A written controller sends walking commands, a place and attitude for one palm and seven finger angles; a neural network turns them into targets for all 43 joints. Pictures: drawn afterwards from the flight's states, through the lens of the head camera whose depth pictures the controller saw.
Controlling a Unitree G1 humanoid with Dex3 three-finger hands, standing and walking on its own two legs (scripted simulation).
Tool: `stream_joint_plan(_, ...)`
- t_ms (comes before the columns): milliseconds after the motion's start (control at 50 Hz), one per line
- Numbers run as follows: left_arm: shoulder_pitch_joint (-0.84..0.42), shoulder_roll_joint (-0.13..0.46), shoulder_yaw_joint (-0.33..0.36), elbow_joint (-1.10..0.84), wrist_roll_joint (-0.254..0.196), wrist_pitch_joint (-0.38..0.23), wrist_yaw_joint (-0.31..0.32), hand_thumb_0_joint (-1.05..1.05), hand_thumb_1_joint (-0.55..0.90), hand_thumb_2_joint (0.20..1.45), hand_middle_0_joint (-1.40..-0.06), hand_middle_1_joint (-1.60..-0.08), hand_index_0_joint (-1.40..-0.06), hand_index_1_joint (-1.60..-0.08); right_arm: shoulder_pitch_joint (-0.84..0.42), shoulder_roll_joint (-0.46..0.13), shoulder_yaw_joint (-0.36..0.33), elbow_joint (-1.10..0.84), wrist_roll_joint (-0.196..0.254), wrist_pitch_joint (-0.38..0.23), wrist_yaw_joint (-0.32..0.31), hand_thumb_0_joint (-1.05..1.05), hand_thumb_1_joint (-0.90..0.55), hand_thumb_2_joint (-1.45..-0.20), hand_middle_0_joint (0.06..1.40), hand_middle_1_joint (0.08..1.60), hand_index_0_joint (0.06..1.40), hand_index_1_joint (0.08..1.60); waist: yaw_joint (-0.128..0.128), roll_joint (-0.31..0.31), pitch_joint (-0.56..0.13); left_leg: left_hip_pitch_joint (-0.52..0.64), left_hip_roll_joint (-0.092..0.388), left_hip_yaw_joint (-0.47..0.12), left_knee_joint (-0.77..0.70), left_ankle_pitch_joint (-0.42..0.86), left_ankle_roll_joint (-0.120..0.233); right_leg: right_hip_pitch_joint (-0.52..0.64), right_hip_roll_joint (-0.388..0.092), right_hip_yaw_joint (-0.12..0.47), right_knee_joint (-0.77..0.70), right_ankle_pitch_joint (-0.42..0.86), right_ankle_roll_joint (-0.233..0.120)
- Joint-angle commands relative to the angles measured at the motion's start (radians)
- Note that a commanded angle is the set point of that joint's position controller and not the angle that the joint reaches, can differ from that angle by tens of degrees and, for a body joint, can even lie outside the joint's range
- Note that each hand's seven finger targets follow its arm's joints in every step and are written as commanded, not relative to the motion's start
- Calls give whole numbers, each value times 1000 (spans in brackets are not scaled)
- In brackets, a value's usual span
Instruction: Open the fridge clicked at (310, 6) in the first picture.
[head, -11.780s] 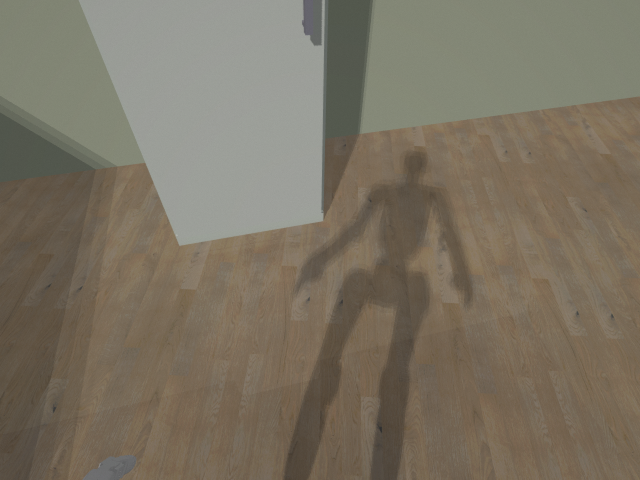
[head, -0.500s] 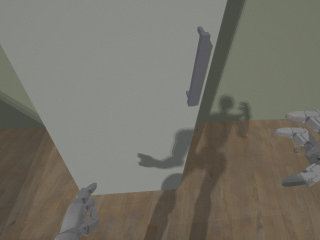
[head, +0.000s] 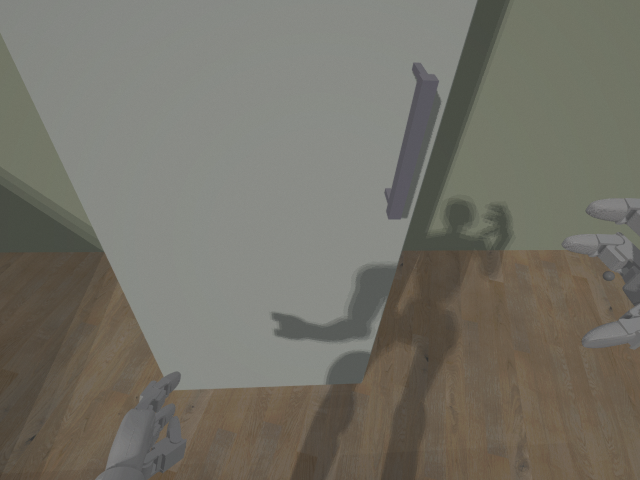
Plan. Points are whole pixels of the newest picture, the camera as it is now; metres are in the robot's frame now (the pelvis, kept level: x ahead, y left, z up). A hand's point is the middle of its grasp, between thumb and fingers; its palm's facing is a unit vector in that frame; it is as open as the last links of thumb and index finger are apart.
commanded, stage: raise the hand to about handle height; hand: right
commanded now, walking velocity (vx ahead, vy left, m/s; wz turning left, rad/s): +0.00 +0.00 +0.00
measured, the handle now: (405, 147) +0.53 -0.12 +0.18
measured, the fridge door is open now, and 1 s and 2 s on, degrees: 0 0 0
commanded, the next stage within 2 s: move the hooked fingers beside the handle in 0.18 s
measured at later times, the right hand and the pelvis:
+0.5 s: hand (589, 262) +0.29 -0.27 +0.20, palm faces +0.02 +1.00 -0.07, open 14.0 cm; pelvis -0.01 +0.00 +0.00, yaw -1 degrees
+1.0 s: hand (531, 215) +0.37 -0.24 +0.20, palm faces -0.03 +1.00 -0.03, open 14.0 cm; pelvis +0.01 -0.01 +0.00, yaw +1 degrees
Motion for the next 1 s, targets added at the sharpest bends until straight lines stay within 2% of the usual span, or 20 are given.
stream_joint_plan(0, -130, 96, 33, -166, -2, -65, 16, 0, 900, 900, -200, -300, -200, -300, -326, -313, -94, -222, 13, -68, -19, 0, 500, -300, 300, 1200, 300, 1200, 0, -37, -158, 91, -29, -12, -59, 176, 22, 1, 33, 24, -86, 237, -25)
stream_joint_plan(80, -132, 98, 33, -166, -4, -65, 20, 0, 900, 900, -200, -300, -200, -300, -324, -310, -91, -206, 13, -57, -8, 0, 500, -300, 300, 1200, 300, 1200, 3, -56, -179, 87, -29, -10, -57, 184, 20, 15, 37, 27, -88, 236, -25)
stream_joint_plan(140, -133, 100, 31, -158, -5, -58, 17, 0, 900, 900, -200, -300, -200, -300, -310, -295, -77, -157, 20, -44, 4, 0, 500, -300, 300, 1200, 300, 1200, 8, -13, -145, 73, -31, -13, -67, 161, 17, -4, 34, 27, -90, 209, -26)
stream_joint_plan(180, -138, 100, 32, -164, -7, -58, 17, 0, 900, 900, -200, -300, -200, -300, -324, -296, -74, -173, 18, -44, 4, 0, 500, -300, 300, 1200, 300, 1200, 8, -46, -153, 65, -30, -12, -65, 150, 19, 5, 36, 29, -90, 205, -25)
stream_joint_plan(260, -141, 96, 31, -169, -4, -57, 14, 0, 900, 900, -200, -300, -200, -300, -324, -309, -90, -197, 19, -52, 1, 0, 500, -300, 300, 1200, 300, 1200, 2, -43, -181, 85, -30, -11, -62, 170, 21, 12, 36, 29, -89, 227, -24)
stream_joint_plan(300, -138, 92, 28, -160, -4, -56, 15, 0, 900, 900, -200, -300, -200, -300, -356, -272, -47, -183, 20, -57, -3, 0, 500, -300, 300, 1200, 300, 1200, 14, -6, -147, 69, -33, -12, -72, 157, 19, 2, 31, 28, -89, 215, -24)
stream_joint_plan(360, -128, 99, 31, -143, -8, -55, 24, 0, 900, 900, -200, -300, -200, -300, -440, -257, -10, -113, 5, -53, -14, 0, 500, -300, 300, 1200, 300, 1200, 33, -26, -118, 23, -33, -13, -79, 101, 16, 0, 31, 30, -96, 162, -24)
stream_joint_plan(380, -130, 98, 29, -148, -9, -56, 27, 0, 900, 900, -200, -300, -200, -300, -474, -242, 16, -127, -6, -54, -19, 0, 500, -300, 300, 1200, 300, 1200, 34, -58, -134, 22, -30, -13, -74, 92, 18, 7, 33, 33, -98, 158, -22)
stream_joint_plan(420, -131, 96, 29, -148, -7, -54, 29, 0, 900, 900, -200, -300, -200, -300, -525, -249, 28, -124, -19, -56, -35, 0, 500, -300, 300, 1200, 300, 1200, 36, -52, -152, 35, -28, -19, -75, 93, 20, 8, 33, 33, -96, 161, -23)
stream_joint_plan(540, -118, 101, 32, -140, -3, -39, 30, 0, 900, 900, -200, -300, -200, -300, -572, -307, -21, -2, -40, -73, -60, 0, 500, -300, 300, 1200, 300, 1200, 23, -15, -195, 73, -22, -19, -61, 134, 24, -17, 32, 33, -91, 198, -24)
stream_joint_plan(580, -118, 97, 30, -148, -3, -37, 28, 0, 900, 900, -200, -300, -200, -300, -600, -287, 1, -3, -45, -79, -61, 0, 500, -300, 300, 1200, 300, 1200, 24, -54, -220, 79, -20, -17, -49, 175, 28, -3, 33, 30, -89, 233, -20)
stream_joint_plan(600, -114, 98, 32, -148, -1, -32, 24, 0, 900, 900, -200, -300, -200, -300, -588, -291, 0, 12, -43, -80, -64, 0, 500, -300, 300, 1200, 300, 1200, 20, -3, -229, 100, -20, -21, -51, 185, 27, -14, 30, 28, -85, 242, -22)
stream_joint_plan(640, -113, 97, 36, -156, -2, -32, 20, 0, 900, 900, -200, -300, -200, -300, -599, -273, 7, -4, -42, -86, -63, 0, 500, -300, 300, 1200, 300, 1200, 20, -36, -254, 106, -19, -21, -40, 227, 28, 1, 32, 24, -82, 271, -22)
stream_joint_plan(700, -97, 106, 40, -149, -2, -20, 15, 0, 900, 900, -200, -300, -200, -300, -546, -278, -7, 69, -40, -74, -64, 0, 500, -300, 300, 1200, 300, 1200, 15, 31, -222, 104, -21, -19, -42, 239, 27, -32, 27, 18, -80, 272, -23)
stream_joint_plan(780, -88, 110, 47, -151, -7, -8, 19, 0, 900, 900, -200, -300, -200, -300, -639, -269, 23, 72, -55, -63, -76, 0, 500, -300, 300, 1200, 300, 1200, 36, -5, -228, 69, -20, -22, -40, 222, 24, -22, 27, 17, -78, 259, -25)
stream_joint_plan(800, -91, 111, 47, -151, -6, -5, 20, 0, 900, 900, -200, -300, -200, -300, -672, -270, 34, 51, -55, -71, -81, 0, 500, -300, 300, 1200, 300, 1200, 38, 14, -239, 81, -20, -25, -41, 230, 25, -17, 25, 14, -73, 270, -26)
stream_joint_plan(860, -82, 103, 48, -146, -3, -12, 25, 0, 900, 900, -200, -300, -200, -300, -750, -241, 61, 8, -61, -102, -96, 0, 500, -300, 300, 1200, 300, 1200, 50, -52, -289, 80, -22, -24, -34, 255, 29, 32, 27, 19, -71, 304, -24)
stream_joint_plan(900, -73, 105, 49, -138, 0, -10, 24, 0, 900, 900, -200, -300, -200, -300, -719, -237, 59, 30, -59, -110, -100, 0, 500, -300, 300, 1200, 300, 1200, 43, -4, -297, 97, -24, -23, -32, 292, 29, 33, 24, 16, -65, 340, -25)
stream_joint_plan(940, -77, 102, 48, -133, -2, -8, 24, 0, 900, 900, -200, -300, -200, -300, -730, -214, 78, 46, -67, -105, -104, 0, 500, -300, 300, 1200, 300, 1200, 44, -34, -288, 90, -20, -22, -29, 290, 30, 24, 26, 15, -71, 333, -22)
stream_joint_plan(980, -66, 108, 52, -119, -2, -1, 24, 0, 900, 900, -200, -300, -200, -300, -720, -215, 73, 114, -71, -86, -115, 0, 500, -300, 300, 1200, 300, 1200, 47, 0, -250, 71, -21, -19, -33, 276, 28, 2, 24, 14, -76, 312, -22)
